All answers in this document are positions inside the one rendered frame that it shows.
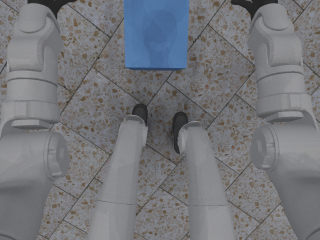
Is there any robot left forearm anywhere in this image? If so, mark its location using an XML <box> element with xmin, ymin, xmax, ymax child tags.
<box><xmin>0</xmin><ymin>3</ymin><xmax>64</xmax><ymax>140</ymax></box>

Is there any carton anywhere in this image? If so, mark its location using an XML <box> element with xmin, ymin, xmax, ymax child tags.
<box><xmin>123</xmin><ymin>0</ymin><xmax>190</xmax><ymax>71</ymax></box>

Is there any left robot upper arm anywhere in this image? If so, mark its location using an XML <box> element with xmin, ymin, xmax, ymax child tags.
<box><xmin>0</xmin><ymin>131</ymin><xmax>70</xmax><ymax>240</ymax></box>

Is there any right robot foot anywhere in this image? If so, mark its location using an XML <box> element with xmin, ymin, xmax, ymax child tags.
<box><xmin>172</xmin><ymin>111</ymin><xmax>188</xmax><ymax>154</ymax></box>

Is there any right robot upper arm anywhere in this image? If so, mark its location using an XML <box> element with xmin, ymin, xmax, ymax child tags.
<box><xmin>249</xmin><ymin>123</ymin><xmax>320</xmax><ymax>240</ymax></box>

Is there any robot right forearm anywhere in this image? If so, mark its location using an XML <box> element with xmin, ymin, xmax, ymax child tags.
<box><xmin>247</xmin><ymin>3</ymin><xmax>320</xmax><ymax>135</ymax></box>

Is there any robot right hand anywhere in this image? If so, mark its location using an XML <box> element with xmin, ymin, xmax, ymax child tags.
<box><xmin>230</xmin><ymin>0</ymin><xmax>278</xmax><ymax>21</ymax></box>

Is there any robot foot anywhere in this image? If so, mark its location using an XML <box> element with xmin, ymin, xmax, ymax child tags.
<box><xmin>172</xmin><ymin>111</ymin><xmax>188</xmax><ymax>154</ymax></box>
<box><xmin>132</xmin><ymin>103</ymin><xmax>148</xmax><ymax>126</ymax></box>

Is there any left robot foot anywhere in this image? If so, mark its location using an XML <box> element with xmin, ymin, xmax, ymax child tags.
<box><xmin>132</xmin><ymin>103</ymin><xmax>148</xmax><ymax>126</ymax></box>

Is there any robot left hand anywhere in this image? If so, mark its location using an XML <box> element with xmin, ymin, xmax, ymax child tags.
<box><xmin>27</xmin><ymin>0</ymin><xmax>76</xmax><ymax>19</ymax></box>

